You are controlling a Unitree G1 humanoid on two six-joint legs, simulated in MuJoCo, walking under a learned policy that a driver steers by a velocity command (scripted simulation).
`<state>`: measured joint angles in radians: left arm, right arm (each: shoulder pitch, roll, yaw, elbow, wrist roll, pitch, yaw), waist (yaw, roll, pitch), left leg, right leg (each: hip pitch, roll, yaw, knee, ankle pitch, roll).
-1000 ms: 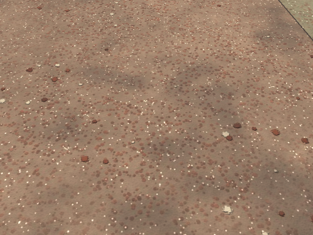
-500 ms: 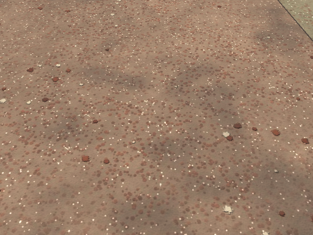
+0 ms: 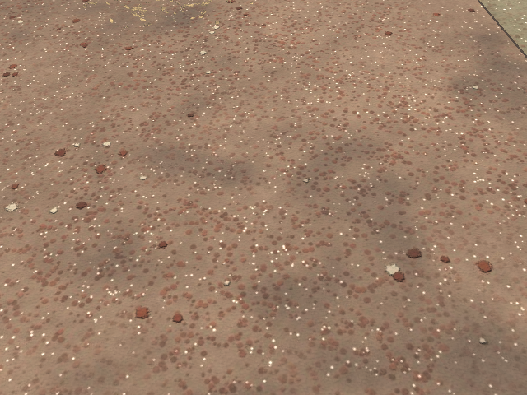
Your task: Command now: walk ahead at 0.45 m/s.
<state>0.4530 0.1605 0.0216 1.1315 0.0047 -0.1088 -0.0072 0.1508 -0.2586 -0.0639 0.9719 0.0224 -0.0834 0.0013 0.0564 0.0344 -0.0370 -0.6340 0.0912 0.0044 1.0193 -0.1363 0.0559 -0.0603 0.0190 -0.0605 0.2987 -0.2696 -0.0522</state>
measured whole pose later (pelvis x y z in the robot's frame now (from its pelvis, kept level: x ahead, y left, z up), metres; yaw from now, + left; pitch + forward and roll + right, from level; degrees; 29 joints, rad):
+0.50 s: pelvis +0.29 +0.05 +0.00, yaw +0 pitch +0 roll +2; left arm 0.20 0.25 0.07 0.95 -0.02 -0.10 0.02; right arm 0.26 -0.23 -0.05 1.02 0.00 -0.10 0.03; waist -0.03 -0.04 0.02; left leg -0.19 -0.07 0.08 0.32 -0.14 0.08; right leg -0.60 -0.13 0.04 1.14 -0.26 -0.04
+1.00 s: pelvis +0.58 -0.01 +0.00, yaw +11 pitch +1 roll -1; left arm 0.22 0.23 0.07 0.93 0.01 -0.11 -0.01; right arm 0.25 -0.28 -0.09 0.92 0.04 -0.05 -0.01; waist 0.02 0.04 0.02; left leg -0.58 0.09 -0.04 1.16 -0.29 0.05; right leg -0.23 -0.01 -0.13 0.37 -0.17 -0.03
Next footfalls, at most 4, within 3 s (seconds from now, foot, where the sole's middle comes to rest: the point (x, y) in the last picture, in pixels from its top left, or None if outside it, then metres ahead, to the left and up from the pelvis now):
0.28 left None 0.35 0.14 -0.78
0.80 right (345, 352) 0.66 -0.11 -0.78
1.34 left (232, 283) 0.87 0.22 -0.78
1.78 right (245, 202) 1.20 0.20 -0.78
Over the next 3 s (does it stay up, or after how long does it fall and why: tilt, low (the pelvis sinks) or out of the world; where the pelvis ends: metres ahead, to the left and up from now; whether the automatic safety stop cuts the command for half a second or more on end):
stays up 1.05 0.21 -0.01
